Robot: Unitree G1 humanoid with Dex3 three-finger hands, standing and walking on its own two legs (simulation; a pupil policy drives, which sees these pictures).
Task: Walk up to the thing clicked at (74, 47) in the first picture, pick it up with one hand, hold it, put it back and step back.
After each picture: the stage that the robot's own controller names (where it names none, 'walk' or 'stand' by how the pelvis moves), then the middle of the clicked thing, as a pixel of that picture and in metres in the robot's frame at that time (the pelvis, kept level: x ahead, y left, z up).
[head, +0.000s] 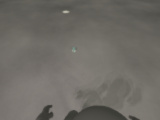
stand; (73, 49) +1.36 +0.36 -0.72
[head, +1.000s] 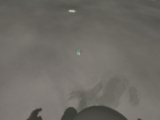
walk; (78, 52) +1.26 +0.18 -0.70
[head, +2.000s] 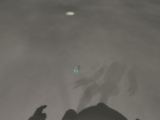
walk; (76, 69) +0.79 +0.19 -0.71
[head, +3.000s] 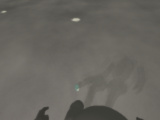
walk; (76, 87) +0.48 +0.22 -0.70
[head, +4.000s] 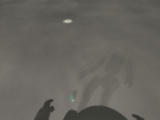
stand; (71, 98) +0.33 +0.22 -0.71
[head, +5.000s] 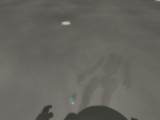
stand; (71, 100) +0.31 +0.21 -0.72
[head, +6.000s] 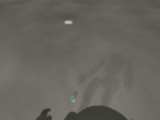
stand; (72, 98) +0.34 +0.21 -0.73
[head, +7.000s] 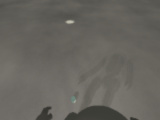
stand; (73, 99) +0.33 +0.20 -0.73
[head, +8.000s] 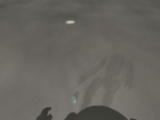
stand; (73, 99) +0.33 +0.19 -0.73
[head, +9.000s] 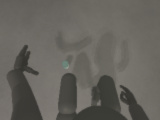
go down; (65, 64) +0.41 +0.20 -0.40
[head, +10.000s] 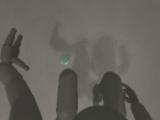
go down; (64, 60) +0.43 +0.21 -0.31
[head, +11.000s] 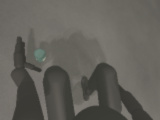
close in; (40, 55) +0.42 +0.25 -0.23
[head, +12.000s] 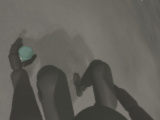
close; (26, 54) +0.41 +0.26 -0.22
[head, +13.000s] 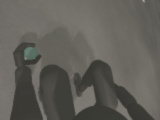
lift; (30, 54) +0.40 +0.25 -0.23
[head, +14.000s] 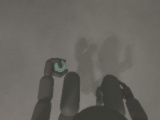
lift; (61, 68) +0.32 +0.21 -0.06
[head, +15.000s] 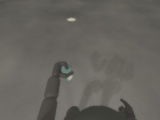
hold; (67, 73) +0.33 +0.17 +0.03
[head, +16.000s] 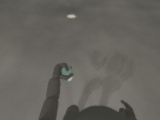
hold; (67, 74) +0.32 +0.17 +0.00
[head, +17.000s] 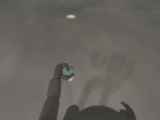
hold; (68, 74) +0.32 +0.17 +0.00
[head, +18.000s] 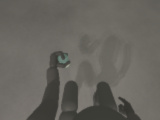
crouch; (64, 61) +0.41 +0.18 -0.07
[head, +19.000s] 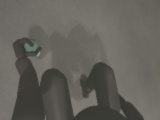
lower; (33, 49) +0.45 +0.27 -0.19
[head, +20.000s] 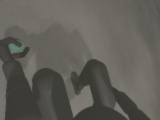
lower; (17, 49) +0.44 +0.28 -0.23
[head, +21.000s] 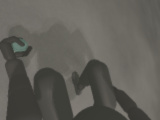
lower; (20, 48) +0.44 +0.27 -0.23
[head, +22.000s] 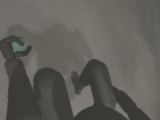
lower; (20, 48) +0.45 +0.27 -0.23
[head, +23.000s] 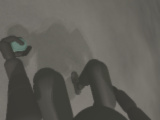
loosen; (20, 48) +0.45 +0.27 -0.23
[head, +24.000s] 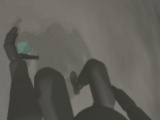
withdraw; (23, 50) +0.44 +0.25 -0.24
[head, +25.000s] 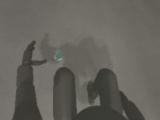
stand; (58, 55) +0.45 +0.21 -0.27
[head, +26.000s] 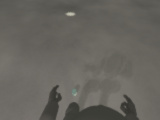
stand; (74, 92) +0.38 +0.16 -0.64
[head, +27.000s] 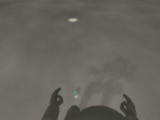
stand; (75, 94) +0.39 +0.17 -0.67
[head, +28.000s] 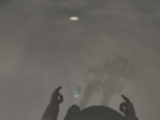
stand; (75, 93) +0.39 +0.16 -0.67
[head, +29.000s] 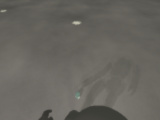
walk; (77, 95) +0.40 +0.16 -0.72
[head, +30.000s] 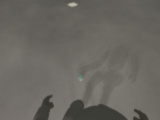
walk; (80, 77) +0.52 +0.15 -0.70
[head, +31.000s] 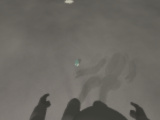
walk; (76, 63) +0.78 +0.20 -0.70
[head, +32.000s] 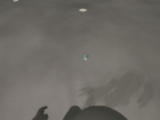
stand; (84, 57) +1.07 +0.15 -0.70
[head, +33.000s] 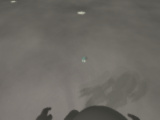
stand; (83, 59) +1.06 +0.13 -0.72
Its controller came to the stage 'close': yes
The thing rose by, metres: 0.71
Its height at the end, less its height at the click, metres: +0.00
